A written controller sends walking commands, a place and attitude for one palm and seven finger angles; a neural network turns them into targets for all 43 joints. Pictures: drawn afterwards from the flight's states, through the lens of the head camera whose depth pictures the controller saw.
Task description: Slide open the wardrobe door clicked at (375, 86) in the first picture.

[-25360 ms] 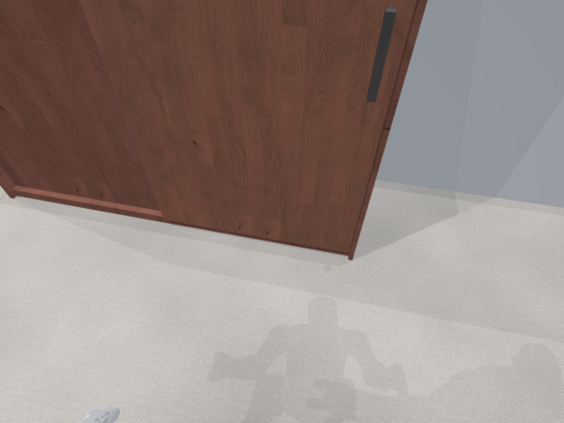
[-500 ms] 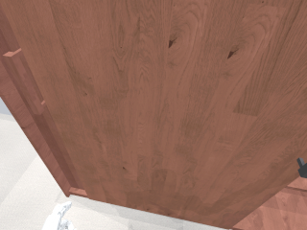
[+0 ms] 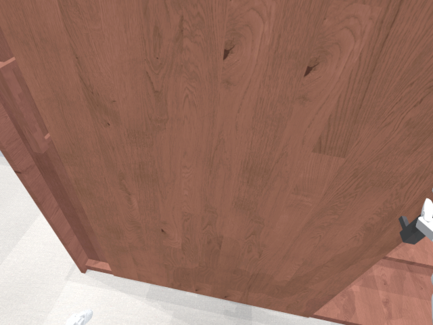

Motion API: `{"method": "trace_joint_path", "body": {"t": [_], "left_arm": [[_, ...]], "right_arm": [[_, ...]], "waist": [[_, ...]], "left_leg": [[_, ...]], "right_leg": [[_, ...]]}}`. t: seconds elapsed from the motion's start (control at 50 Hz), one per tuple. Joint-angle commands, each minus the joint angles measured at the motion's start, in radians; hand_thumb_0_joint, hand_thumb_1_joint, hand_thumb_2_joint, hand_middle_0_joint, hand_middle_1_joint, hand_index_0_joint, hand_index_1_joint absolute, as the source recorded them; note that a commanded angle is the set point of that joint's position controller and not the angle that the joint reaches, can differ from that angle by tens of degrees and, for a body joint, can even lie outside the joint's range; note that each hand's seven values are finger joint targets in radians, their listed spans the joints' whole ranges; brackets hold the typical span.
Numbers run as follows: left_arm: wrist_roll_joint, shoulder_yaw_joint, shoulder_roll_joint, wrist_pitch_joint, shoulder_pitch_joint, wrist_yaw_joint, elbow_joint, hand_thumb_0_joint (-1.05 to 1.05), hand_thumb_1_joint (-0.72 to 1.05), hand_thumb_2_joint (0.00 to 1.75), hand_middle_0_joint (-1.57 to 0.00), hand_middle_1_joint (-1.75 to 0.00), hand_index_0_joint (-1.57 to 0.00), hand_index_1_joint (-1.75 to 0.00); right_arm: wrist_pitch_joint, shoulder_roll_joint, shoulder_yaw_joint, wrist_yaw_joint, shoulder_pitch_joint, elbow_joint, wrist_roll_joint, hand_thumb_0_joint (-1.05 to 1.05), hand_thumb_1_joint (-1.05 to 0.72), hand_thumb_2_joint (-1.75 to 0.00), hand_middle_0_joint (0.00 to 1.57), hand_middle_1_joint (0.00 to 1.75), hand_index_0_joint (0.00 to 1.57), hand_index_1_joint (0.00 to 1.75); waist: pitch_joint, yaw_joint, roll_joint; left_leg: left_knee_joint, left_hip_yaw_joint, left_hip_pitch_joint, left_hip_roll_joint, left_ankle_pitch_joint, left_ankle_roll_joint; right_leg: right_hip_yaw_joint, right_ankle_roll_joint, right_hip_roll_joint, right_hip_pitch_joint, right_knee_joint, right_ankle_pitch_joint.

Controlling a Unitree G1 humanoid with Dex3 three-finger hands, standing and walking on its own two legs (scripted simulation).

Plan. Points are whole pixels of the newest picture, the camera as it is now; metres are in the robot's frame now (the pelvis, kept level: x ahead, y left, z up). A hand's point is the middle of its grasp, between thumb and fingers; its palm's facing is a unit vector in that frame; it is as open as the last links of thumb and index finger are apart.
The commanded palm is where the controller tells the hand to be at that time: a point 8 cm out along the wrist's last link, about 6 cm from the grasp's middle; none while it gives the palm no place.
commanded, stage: stop walking and hold the door there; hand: right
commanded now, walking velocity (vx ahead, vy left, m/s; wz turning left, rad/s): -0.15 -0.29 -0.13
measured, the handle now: out of the picture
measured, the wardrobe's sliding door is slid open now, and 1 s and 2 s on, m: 0.68 0.68 0.68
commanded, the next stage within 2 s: loosen the grip on the handle in 1.20 s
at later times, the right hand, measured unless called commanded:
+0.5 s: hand (421, 224) +0.30 -0.35 +0.10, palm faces +0.44 +0.88 -0.20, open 5.5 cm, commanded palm +0.26 -0.37 +0.07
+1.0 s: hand (421, 224) +0.30 -0.36 +0.09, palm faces +0.44 +0.87 -0.22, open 5.6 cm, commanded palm +0.26 -0.38 +0.07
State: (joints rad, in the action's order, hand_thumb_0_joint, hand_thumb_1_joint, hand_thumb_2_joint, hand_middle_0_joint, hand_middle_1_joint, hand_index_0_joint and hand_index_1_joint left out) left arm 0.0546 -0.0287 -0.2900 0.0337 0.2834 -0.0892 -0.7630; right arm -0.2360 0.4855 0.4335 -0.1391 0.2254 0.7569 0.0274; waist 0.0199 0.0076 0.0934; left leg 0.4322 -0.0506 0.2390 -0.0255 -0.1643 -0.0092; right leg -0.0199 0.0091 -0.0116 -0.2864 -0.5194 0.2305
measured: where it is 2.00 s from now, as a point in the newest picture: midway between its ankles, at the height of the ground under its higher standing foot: outside the picture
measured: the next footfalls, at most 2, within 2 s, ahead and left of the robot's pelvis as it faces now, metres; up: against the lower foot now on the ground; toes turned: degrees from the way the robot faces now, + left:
right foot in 0.14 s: +0.06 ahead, -0.18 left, +0.00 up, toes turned -2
left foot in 0.46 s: -0.02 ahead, +0.02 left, +0.00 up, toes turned +2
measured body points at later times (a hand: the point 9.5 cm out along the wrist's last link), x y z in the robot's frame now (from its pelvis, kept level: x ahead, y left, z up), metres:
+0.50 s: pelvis -0.07 -0.08 +0.00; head -0.05 -0.07 +0.44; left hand +0.08 +0.12 -0.12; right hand +0.27 -0.40 +0.11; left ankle -0.06 +0.02 -0.74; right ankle +0.02 -0.18 -0.74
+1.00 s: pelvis -0.04 -0.08 +0.00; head -0.05 -0.07 +0.45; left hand +0.10 +0.18 -0.10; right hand +0.27 -0.40 +0.11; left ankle -0.06 +0.02 -0.74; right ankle +0.02 -0.18 -0.74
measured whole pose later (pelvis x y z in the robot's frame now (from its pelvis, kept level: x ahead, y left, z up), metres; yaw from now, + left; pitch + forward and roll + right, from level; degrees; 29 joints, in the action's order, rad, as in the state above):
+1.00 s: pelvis -0.04 -0.08 +0.00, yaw -1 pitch -1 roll +0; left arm 0.04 0.00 -0.26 0.05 0.25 -0.10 -0.72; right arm -0.19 0.35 0.24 -0.14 0.30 0.62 0.06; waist 0.01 0.02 0.03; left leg 0.45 -0.06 0.15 0.02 -0.28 0.03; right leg 0.08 0.03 0.01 -0.27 -0.45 0.15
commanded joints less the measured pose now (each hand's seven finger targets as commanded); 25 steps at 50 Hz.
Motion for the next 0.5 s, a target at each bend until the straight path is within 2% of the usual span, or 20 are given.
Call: {"method": "trace_joint_path", "body": {"t": [0.0,0.02,0.04,0.1,0.12,0.14,0.16,0.18,0.2,0.22,0.24,0.26,0.28,0.32,0.36,0.4,0.42,0.44,0.46,0.48], "left_arm": [[-0.002,-0.050,-0.141,0.052,-0.102,-0.010,0.128,0.00,0.90,0.90,-0.20,-0.30,-0.20,-0.30],[-0.006,-0.049,-0.150,0.051,-0.108,-0.014,0.116,0.00,0.90,0.90,-0.20,-0.30,-0.20,-0.30],[-0.009,-0.043,-0.140,0.046,-0.110,-0.019,0.113,0.00,0.90,0.90,-0.20,-0.30,-0.20,-0.30],[-0.008,-0.047,-0.123,0.039,-0.146,-0.030,0.133,0.00,0.90,0.90,-0.20,-0.30,-0.20,-0.30],[-0.005,-0.050,-0.129,0.035,-0.159,-0.033,0.142,0.00,0.90,0.90,-0.20,-0.30,-0.20,-0.30],[-0.002,-0.055,-0.126,0.026,-0.140,-0.032,0.147,0.00,0.90,0.90,-0.20,-0.30,-0.20,-0.30],[-0.002,-0.046,-0.113,0.024,-0.143,-0.028,0.159,0.00,0.90,0.90,-0.20,-0.30,-0.20,-0.30],[-0.001,-0.038,-0.111,0.026,-0.154,-0.025,0.174,0.00,0.90,0.90,-0.20,-0.30,-0.20,-0.30],[-0.002,-0.037,-0.117,0.028,-0.169,-0.024,0.189,0.00,0.90,0.90,-0.20,-0.30,-0.20,-0.30],[0.003,-0.029,-0.113,0.028,-0.198,-0.028,0.203,0.00,0.90,0.90,-0.20,-0.30,-0.20,-0.30],[0.000,-0.033,-0.118,0.033,-0.197,-0.028,0.208,0.00,0.90,0.90,-0.20,-0.30,-0.20,-0.30],[-0.007,-0.034,-0.111,0.040,-0.193,-0.024,0.207,0.00,0.90,0.90,-0.20,-0.30,-0.20,-0.30],[-0.008,-0.038,-0.111,0.046,-0.164,-0.022,0.190,0.00,0.90,0.90,-0.20,-0.30,-0.20,-0.30],[-0.002,-0.033,-0.107,0.056,-0.134,-0.022,0.185,0.00,0.90,0.90,-0.20,-0.30,-0.20,-0.30],[-0.012,-0.007,-0.091,0.069,-0.141,-0.019,0.181,0.00,0.90,0.90,-0.20,-0.30,-0.20,-0.30],[-0.023,0.014,-0.081,0.075,-0.134,-0.014,0.179,0.00,0.90,0.90,-0.20,-0.30,-0.20,-0.30],[-0.031,0.014,-0.089,0.075,-0.112,-0.014,0.171,0.00,0.90,0.90,-0.20,-0.30,-0.20,-0.30],[-0.035,0.013,-0.091,0.074,-0.105,-0.010,0.168,0.00,0.90,0.90,-0.20,-0.30,-0.20,-0.30],[-0.030,0.007,-0.093,0.078,-0.099,-0.010,0.172,0.00,0.90,0.90,-0.20,-0.30,-0.20,-0.30],[-0.024,0.002,-0.087,0.078,-0.101,-0.012,0.174,0.00,0.90,0.90,-0.20,-0.30,-0.20,-0.30]], "right_arm": [[0.022,0.272,0.043,0.003,0.210,-0.064,-0.011,0.00,-0.90,-0.90,0.45,1.40,0.45,1.40],[0.019,0.301,0.060,0.002,0.231,-0.086,-0.011,0.00,-0.90,-0.90,0.45,1.40,0.45,1.40],[0.016,0.352,0.110,-0.005,0.228,-0.079,-0.022,0.00,-0.90,-0.90,0.45,1.40,0.45,1.40],[0.012,0.284,0.036,-0.003,0.292,-0.176,-0.022,0.00,-0.90,-0.90,0.45,1.40,0.45,1.40],[0.011,0.274,0.015,-0.002,0.314,-0.211,-0.018,0.00,-0.90,-0.90,0.45,1.40,0.45,1.40],[0.013,0.274,0.012,-0.002,0.313,-0.199,-0.023,0.00,-0.90,-0.90,0.45,1.40,0.45,1.40],[0.012,0.197,-0.055,0.004,0.344,-0.212,-0.022,0.00,-0.90,-0.90,0.45,1.40,0.45,1.40],[0.001,0.150,-0.089,0.006,0.387,-0.250,-0.021,0.00,-0.90,-0.90,0.45,1.40,0.45,1.40],[-0.014,0.117,-0.109,0.007,0.405,-0.282,-0.021,0.00,-0.90,-0.90,0.45,1.40,0.45,1.40],[-0.029,0.069,-0.156,0.010,0.428,-0.343,-0.013,0.00,-0.90,-0.90,0.45,1.40,0.45,1.40],[-0.035,0.079,-0.144,0.002,0.431,-0.375,-0.012,0.00,-0.90,-0.90,0.45,1.40,0.45,1.40],[-0.033,0.053,-0.173,0.001,0.431,-0.392,-0.008,0.00,-0.90,-0.90,0.45,1.40,0.45,1.40],[-0.022,0.038,-0.183,0.006,0.439,-0.392,-0.003,0.00,-0.90,-0.90,0.45,1.40,0.45,1.40],[0.010,0.019,-0.210,0.017,0.461,-0.382,0.008,0.00,-0.90,-0.90,0.45,1.40,0.45,1.40],[0.031,0.005,-0.232,0.018,0.494,-0.365,0.003,0.00,-0.90,-0.90,0.45,1.40,0.45,1.40],[0.038,0.011,-0.238,0.019,0.515,-0.340,-0.001,0.00,-0.90,-0.90,0.45,1.40,0.45,1.40],[0.043,0.051,-0.216,0.022,0.507,-0.320,-0.002,0.00,-0.90,-0.90,0.45,1.40,0.45,1.40],[0.048,0.050,-0.218,0.026,0.503,-0.289,-0.001,0.00,-0.90,-0.90,0.45,1.40,0.45,1.40],[0.049,0.066,-0.207,0.025,0.530,-0.290,-0.002,0.00,-0.90,-0.90,0.45,1.40,0.45,1.40],[0.052,0.021,-0.240,0.030,0.552,-0.280,0.005,0.00,-0.90,-0.90,0.45,1.40,0.45,1.40]], "waist": [[0.044,0.000,-0.312],[0.060,-0.011,-0.270],[0.083,-0.006,-0.265],[0.108,0.001,-0.256],[0.101,0.001,-0.211],[0.114,0.009,-0.223],[0.117,-0.001,-0.227],[0.123,-0.007,-0.192],[0.103,-0.007,-0.091],[0.095,-0.006,0.095],[0.138,-0.001,0.200],[0.163,-0.001,0.172],[0.178,-0.004,0.094],[0.182,-0.012,-0.027],[0.184,-0.012,0.047],[0.180,-0.004,0.090],[0.174,-0.013,0.045],[0.179,-0.018,0.001],[0.172,-0.025,-0.104],[0.141,-0.029,-0.221]], "left_leg": [[-0.124,0.276,0.002,-0.413,0.190,0.166],[-0.087,0.250,-0.003,-0.418,0.241,0.152],[-0.051,0.202,-0.016,-0.390,0.265,0.128],[0.022,0.166,-0.034,-0.339,0.260,0.077],[0.028,0.159,-0.017,-0.312,0.207,0.060],[0.019,0.150,0.014,-0.307,0.109,0.046],[0.034,0.124,0.028,-0.295,0.013,0.033],[0.081,0.091,0.062,-0.253,-0.121,0.018],[0.171,0.039,0.120,-0.178,-0.252,-0.001],[0.345,-0.040,0.152,-0.090,-0.309,-0.024],[0.534,-0.049,0.166,-0.052,-0.366,-0.020],[0.597,-0.024,0.173,-0.055,-0.381,-0.011],[0.585,-0.021,0.177,-0.053,-0.357,-0.011],[0.465,-0.020,0.151,-0.040,-0.327,-0.018],[0.267,-0.016,0.087,-0.025,-0.329,-0.006],[0.032,-0.014,-0.047,-0.009,-0.246,0.021],[-0.053,0.016,-0.112,-0.014,-0.204,0.037],[-0.092,0.067,-0.140,-0.041,-0.206,0.066],[-0.103,0.128,-0.105,-0.074,-0.273,0.079],[-0.137,0.182,-0.019,-0.101,-0.364,0.079]], "right_leg": [[-0.092,-0.008,0.074,-0.031,-0.160,0.163],[-0.095,-0.008,0.083,-0.002,-0.116,0.140],[-0.062,-0.012,0.074,0.023,-0.059,0.099],[0.030,-0.023,0.071,0.074,0.083,-0.101],[0.023,-0.015,0.092,0.079,0.089,-0.149],[0.056,-0.008,0.101,0.078,0.077,-0.099],[0.039,0.002,0.105,0.063,0.089,-0.040],[0.007,0.015,0.117,0.058,0.128,0.011],[-0.041,0.041,0.145,0.049,0.172,0.073],[-0.125,0.081,0.208,0.042,0.245,0.098],[-0.215,0.135,0.260,0.040,0.280,0.070],[-0.231,0.176,0.265,0.068,0.242,-0.011],[-0.219,0.176,0.256,0.104,0.222,-0.020],[-0.208,0.149,0.247,0.157,0.230,0.067],[-0.200,0.116,0.236,0.172,0.274,0.173],[-0.171,0.070,0.213,0.127,0.292,0.275],[-0.160,0.043,0.186,0.094,0.275,0.264],[-0.136,0.019,0.164,0.080,0.246,0.261],[-0.105,0.014,0.140,0.085,0.209,0.259],[-0.072,0.021,0.126,0.113,0.148,0.224]]}}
